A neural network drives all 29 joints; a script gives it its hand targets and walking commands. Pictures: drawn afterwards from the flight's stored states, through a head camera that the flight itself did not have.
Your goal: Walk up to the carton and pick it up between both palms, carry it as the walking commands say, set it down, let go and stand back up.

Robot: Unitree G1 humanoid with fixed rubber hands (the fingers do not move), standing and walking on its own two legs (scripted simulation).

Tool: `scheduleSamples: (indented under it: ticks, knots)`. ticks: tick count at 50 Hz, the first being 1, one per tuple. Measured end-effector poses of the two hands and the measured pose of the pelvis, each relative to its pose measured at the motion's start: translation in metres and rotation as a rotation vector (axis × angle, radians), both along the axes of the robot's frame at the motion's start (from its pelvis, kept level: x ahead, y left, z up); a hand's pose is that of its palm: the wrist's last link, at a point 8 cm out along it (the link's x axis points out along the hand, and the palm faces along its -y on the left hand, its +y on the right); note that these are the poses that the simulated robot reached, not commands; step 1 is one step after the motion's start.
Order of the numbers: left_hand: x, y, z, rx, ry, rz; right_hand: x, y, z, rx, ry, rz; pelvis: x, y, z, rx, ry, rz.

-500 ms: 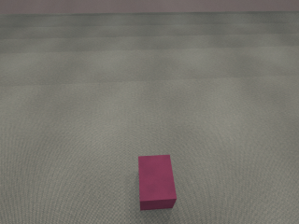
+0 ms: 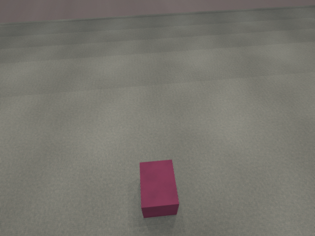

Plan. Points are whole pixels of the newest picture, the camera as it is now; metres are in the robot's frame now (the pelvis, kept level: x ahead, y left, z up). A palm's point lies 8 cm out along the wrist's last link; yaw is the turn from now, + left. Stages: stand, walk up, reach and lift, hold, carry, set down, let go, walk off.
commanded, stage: walk up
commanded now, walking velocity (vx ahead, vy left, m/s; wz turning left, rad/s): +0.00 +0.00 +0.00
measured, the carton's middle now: (158, 188) +0.51 +0.02 -0.67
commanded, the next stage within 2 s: stand in 1.04 s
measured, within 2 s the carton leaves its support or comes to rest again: neither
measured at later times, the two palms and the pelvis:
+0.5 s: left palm out of the picture +0.03 +0.24 -0.15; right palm out of the picture +0.06 -0.23 -0.13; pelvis +0.03 +0.01 -0.01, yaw +1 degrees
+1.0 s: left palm out of the picture +0.14 +0.23 -0.15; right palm out of the picture +0.15 -0.24 -0.15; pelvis +0.11 +0.00 -0.01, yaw +2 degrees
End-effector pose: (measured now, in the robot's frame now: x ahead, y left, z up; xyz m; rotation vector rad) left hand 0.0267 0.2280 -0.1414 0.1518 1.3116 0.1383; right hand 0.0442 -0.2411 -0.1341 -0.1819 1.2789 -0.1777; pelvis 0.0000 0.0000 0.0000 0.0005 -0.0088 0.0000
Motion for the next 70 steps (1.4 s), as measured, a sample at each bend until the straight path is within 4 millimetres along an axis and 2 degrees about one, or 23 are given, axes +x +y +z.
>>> scheduleSamples:
  ticks: [6,16,24,27,32,36,39,46,51,58,70]
  knots:
    - [0.003,0.002,-0.006,-0.020,-0.012,0.000,0.001,0.006,0.002,-0.012,-0.006,0.023,0.000,0.005,-0.002,-0.012,-0.005,0.009]
    - [-0.007,0.001,-0.006,-0.021,-0.006,0.032,0.011,0.007,0.002,-0.009,-0.019,0.058,0.002,0.003,-0.002,-0.010,-0.006,0.009]
    - [-0.005,0.008,-0.012,-0.035,0.039,0.032,0.018,0.014,0.001,-0.010,-0.011,0.040,0.022,0.012,-0.005,-0.018,0.005,0.012]
    - [0.013,0.009,-0.014,-0.041,0.041,0.012,0.016,0.015,0.000,-0.013,-0.003,0.012,0.037,0.015,-0.006,-0.021,0.001,0.015]
    - [0.067,0.001,-0.009,-0.029,-0.005,-0.033,0.008,0.006,-0.001,-0.006,0.068,-0.029,0.061,0.005,-0.005,-0.008,0.027,0.015]
    - [0.105,-0.010,-0.006,-0.006,-0.071,-0.049,0.022,-0.005,-0.011,0.010,0.085,-0.032,0.079,-0.009,-0.010,0.013,0.040,0.011]
    - [0.114,-0.013,-0.004,0.010,-0.087,-0.028,0.039,-0.010,-0.014,0.015,0.086,-0.015,0.090,-0.014,-0.011,0.022,0.036,0.013]
    - [0.113,-0.007,-0.012,0.009,-0.044,0.020,0.087,-0.007,-0.014,-0.004,0.047,0.036,0.105,-0.009,-0.013,0.007,0.050,0.029]
    - [0.109,-0.002,-0.012,0.003,-0.014,0.032,0.104,-0.001,-0.010,-0.016,0.025,0.050,0.109,-0.003,-0.011,-0.001,0.054,0.031]
    - [0.103,-0.001,-0.012,0.003,-0.015,0.040,0.103,-0.001,-0.009,-0.025,0.015,0.055,0.106,-0.003,-0.010,-0.002,0.050,0.031]
    - [0.081,-0.004,-0.011,0.006,-0.048,0.030,0.076,-0.005,-0.009,-0.022,-0.020,0.045,0.076,-0.006,-0.011,0.002,0.015,0.031]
